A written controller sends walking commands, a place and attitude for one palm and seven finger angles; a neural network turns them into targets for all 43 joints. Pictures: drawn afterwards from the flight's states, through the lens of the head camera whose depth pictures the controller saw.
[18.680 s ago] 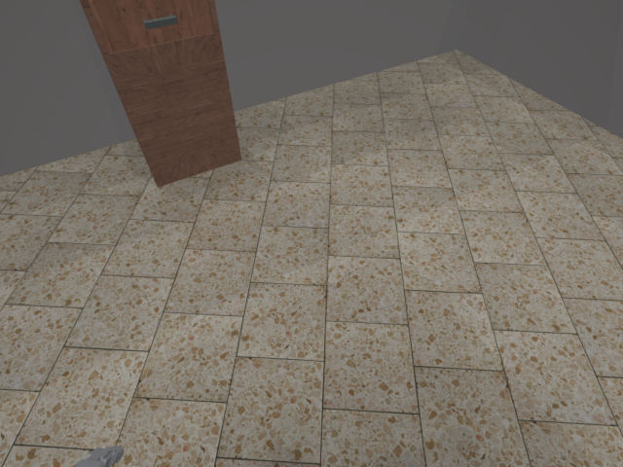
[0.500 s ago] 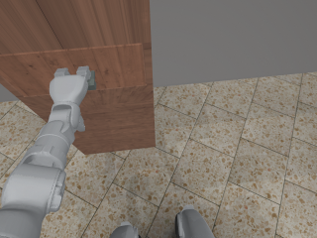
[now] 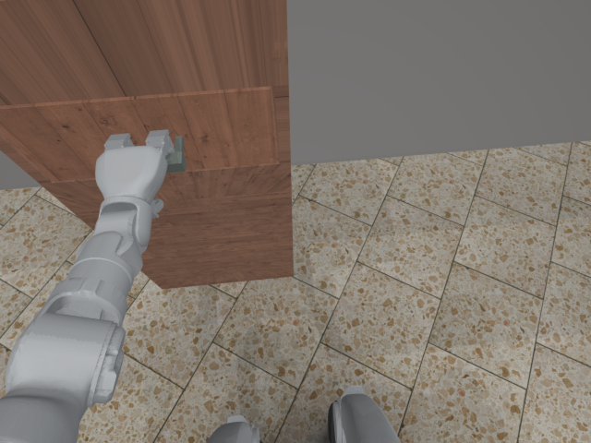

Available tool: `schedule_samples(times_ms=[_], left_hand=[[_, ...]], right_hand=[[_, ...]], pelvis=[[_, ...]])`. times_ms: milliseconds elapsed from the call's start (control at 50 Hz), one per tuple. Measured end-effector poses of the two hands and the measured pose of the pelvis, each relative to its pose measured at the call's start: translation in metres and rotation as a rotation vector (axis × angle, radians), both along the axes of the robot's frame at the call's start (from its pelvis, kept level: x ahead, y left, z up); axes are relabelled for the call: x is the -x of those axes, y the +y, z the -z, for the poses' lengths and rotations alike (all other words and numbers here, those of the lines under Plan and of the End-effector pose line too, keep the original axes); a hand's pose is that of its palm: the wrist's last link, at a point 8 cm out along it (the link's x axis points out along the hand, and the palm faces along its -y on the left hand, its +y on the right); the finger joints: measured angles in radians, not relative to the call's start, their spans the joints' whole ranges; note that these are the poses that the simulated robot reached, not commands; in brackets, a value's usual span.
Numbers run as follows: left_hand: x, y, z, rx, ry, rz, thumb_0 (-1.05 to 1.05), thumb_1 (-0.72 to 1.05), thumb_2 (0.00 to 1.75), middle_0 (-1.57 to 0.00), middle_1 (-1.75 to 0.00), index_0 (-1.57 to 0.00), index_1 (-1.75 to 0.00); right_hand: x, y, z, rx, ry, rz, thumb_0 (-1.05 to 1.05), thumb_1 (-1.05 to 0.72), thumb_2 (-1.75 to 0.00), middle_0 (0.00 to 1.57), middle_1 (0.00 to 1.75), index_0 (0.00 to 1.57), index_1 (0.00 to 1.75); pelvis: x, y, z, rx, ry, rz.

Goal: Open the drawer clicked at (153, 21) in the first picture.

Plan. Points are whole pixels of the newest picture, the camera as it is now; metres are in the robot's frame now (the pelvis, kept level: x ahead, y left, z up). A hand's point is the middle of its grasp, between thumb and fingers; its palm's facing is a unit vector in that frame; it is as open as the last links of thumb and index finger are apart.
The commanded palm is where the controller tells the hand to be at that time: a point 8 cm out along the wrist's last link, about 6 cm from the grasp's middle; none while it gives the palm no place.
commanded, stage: close the thumb around the handle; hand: left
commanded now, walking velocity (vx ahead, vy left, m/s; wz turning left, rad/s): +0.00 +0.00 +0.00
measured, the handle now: (147, 154) +0.53 +0.20 +0.01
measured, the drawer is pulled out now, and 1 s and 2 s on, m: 0.00 0.06 0.18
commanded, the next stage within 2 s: pull the drawer open in 0.28 s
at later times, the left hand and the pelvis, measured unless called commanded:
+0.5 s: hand (148, 192) +0.48 +0.20 -0.01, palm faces -0.03 -0.01 -1.00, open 5.6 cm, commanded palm +0.44 +0.20 +0.04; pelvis +0.00 +0.01 +0.00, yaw -1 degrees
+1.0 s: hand (144, 230) +0.41 +0.19 -0.01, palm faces -0.01 -0.02 -1.00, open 5.6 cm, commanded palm +0.38 +0.20 +0.04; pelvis +0.02 +0.00 +0.02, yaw -1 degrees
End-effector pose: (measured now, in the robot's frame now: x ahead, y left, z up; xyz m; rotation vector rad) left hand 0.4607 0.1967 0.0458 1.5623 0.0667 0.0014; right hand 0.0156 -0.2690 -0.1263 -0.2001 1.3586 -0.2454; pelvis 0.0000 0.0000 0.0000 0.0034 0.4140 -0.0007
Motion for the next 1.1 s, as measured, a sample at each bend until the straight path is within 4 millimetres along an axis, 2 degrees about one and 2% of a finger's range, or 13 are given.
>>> schedule_samples(times_ms=[140, 220, 460, 600, 720, 980, 1100], left_hand=[[0.0, 0.0, 0.001, 0.001, -0.018, 0.007, 0.0, 0.58, 0.76, -0.39, -1.31, -0.39, -1.31], [0.0, 0.0, 0.001, -0.001, -0.014, 0.003, 0.0, 0.72, 0.82, -0.39, -1.32, -0.4, -1.33], [0.001, 0.0, 0.001, 0.002, -0.009, 0.003, 0.0, 0.73, 0.8, -0.37, -1.35, -0.39, -1.35], [0.01, 0.0, 0.001, 0.016, -0.013, 0.006, 0.01, 0.74, 0.79, -0.35, -1.35, -0.39, -1.35], [0.025, 0.0, 0.001, 0.023, -0.023, 0.01, 0.01, 0.74, 0.79, -0.34, -1.35, -0.39, -1.35], [0.064, -0.002, 0.002, 0.017, -0.035, 0.003, 0.01, 0.74, 0.8, -0.34, -1.35, -0.39, -1.35], [0.076, -0.002, 0.002, 0.013, -0.03, -0.001, 0.01, 0.73, 0.8, -0.35, -1.35, -0.39, -1.35]], right_hand=[[0.003, -0.001, 0.001, 0.004, 0.007, 0.001, 0.01, -0.91, -0.9, 0.2, 0.3, 0.2, 0.3], [0.005, 0.0, 0.001, 0.003, 0.008, 0.009, 0.01, -0.91, -0.9, 0.2, 0.3, 0.2, 0.3], [0.012, 0.005, -0.001, -0.005, 0.022, 0.024, 0.01, -0.91, -0.9, 0.2, 0.3, 0.2, 0.3], [0.006, 0.008, -0.003, -0.018, 0.015, 0.038, 0.01, -0.91, -0.9, 0.2, 0.3, 0.2, 0.3], [-0.012, 0.011, -0.006, -0.029, -0.012, 0.029, 0.01, -0.91, -0.9, 0.2, 0.3, 0.2, 0.3], [-0.075, 0.012, -0.015, -0.034, -0.151, -0.035, 0.01, -0.91, -0.9, 0.2, 0.3, 0.2, 0.3], [-0.094, 0.012, -0.019, -0.032, -0.205, -0.06, 0.01, -0.91, -0.9, 0.2, 0.3, 0.2, 0.3]], pelvis=[[0.001, 0.001, 0.002, 0.0, 0.005, 0.001], [0.002, 0.002, 0.001, 0.001, 0.002, 0.004], [0.001, 0.005, -0.001, 0.002, -0.003, 0.01], [-0.005, 0.006, -0.005, 0.003, -0.012, 0.021], [-0.011, 0.007, -0.01, 0.004, -0.03, 0.023], [-0.016, 0.004, -0.018, 0.004, -0.081, 0.01], [-0.014, 0.001, -0.019, 0.0, -0.099, 0.007]])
